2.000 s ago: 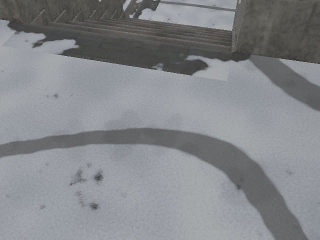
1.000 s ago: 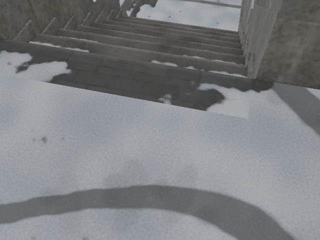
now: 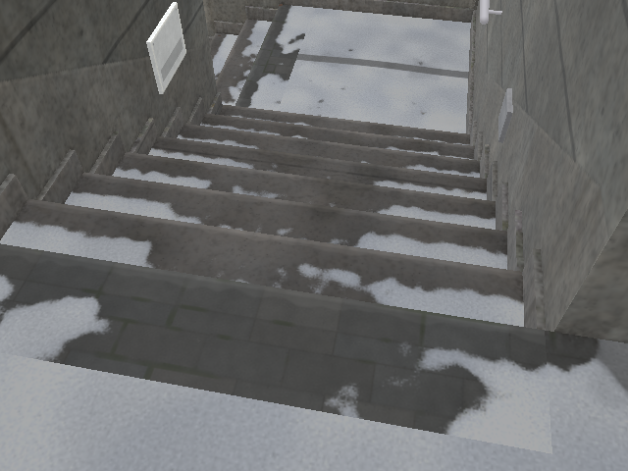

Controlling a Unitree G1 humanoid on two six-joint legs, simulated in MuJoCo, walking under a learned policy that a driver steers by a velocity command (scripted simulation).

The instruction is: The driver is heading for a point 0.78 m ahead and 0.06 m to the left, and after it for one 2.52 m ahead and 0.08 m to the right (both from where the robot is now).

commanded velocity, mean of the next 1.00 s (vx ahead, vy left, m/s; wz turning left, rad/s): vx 0.50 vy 0.00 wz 0.00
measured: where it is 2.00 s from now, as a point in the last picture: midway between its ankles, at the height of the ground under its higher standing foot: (271, 300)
